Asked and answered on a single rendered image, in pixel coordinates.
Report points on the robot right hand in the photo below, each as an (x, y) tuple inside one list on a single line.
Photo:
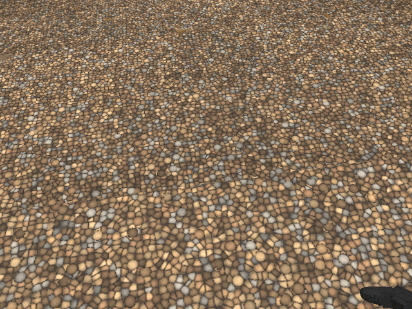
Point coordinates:
[(388, 297)]

